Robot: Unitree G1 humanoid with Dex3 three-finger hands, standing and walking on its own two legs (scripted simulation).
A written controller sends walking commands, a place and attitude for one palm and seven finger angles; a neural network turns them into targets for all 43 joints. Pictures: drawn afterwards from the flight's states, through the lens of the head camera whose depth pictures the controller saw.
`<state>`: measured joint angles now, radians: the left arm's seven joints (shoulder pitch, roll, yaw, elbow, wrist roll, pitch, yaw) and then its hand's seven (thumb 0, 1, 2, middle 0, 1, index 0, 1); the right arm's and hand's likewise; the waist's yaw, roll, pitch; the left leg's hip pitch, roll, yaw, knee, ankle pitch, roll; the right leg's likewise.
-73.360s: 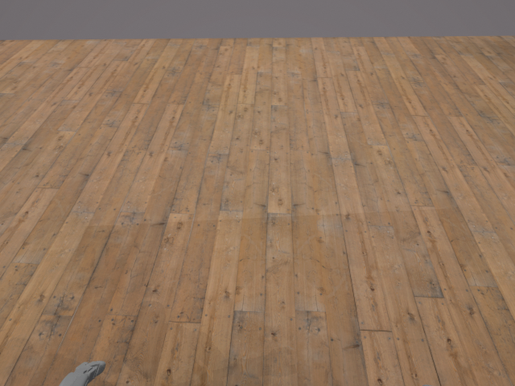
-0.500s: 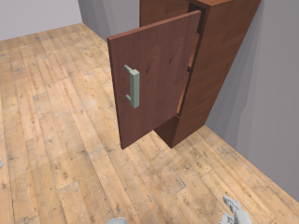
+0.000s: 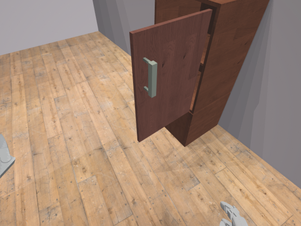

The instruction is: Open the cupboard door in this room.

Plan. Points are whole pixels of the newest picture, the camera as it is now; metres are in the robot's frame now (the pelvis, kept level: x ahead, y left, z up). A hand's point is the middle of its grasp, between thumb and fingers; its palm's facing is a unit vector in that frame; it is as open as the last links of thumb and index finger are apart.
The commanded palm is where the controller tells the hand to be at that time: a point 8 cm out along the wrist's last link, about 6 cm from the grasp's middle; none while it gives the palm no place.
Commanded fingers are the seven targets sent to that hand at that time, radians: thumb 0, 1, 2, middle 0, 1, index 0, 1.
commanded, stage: stop stepping back and stand still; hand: left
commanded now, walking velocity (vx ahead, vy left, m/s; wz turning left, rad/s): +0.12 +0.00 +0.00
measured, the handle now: (149, 77) +0.61 +0.06 +0.07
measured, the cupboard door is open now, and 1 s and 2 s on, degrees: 92 92 92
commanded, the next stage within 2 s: let the arm hang, fingers relaxed in 0.54 s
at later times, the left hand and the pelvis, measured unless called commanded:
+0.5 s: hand (23, 154) +0.21 +0.28 +0.16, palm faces +0.38 -0.75 -0.55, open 7.4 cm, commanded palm +0.15 +0.31 +0.18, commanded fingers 0.00 0.90 0.90 -0.20 -0.30 -0.20 -0.30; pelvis +0.01 +0.01 +0.00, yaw +0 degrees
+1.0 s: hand out of the picture +0.04 +0.18 -0.17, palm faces +0.10 -0.98 -0.19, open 7.0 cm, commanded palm none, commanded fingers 0.00 0.90 0.90 -0.20 -0.30 -0.20 -0.30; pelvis -0.01 +0.00 +0.00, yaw +5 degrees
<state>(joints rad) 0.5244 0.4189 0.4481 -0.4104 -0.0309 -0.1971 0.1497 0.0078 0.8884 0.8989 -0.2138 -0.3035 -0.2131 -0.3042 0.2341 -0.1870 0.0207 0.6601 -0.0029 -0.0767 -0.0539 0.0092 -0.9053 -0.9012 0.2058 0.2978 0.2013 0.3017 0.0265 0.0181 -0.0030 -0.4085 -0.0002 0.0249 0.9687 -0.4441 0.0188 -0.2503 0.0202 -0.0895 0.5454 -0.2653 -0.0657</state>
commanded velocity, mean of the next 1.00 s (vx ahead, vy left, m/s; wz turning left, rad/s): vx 0.01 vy -0.03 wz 0.00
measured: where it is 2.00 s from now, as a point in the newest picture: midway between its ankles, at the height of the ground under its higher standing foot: outside the picture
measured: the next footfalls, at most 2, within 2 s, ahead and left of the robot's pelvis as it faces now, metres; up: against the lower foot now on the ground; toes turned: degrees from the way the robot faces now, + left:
left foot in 0.16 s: +0.04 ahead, +0.14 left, +0.00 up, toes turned +3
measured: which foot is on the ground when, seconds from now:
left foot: up 0.00-0.14, down 0.16-1.00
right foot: down 0.00-1.00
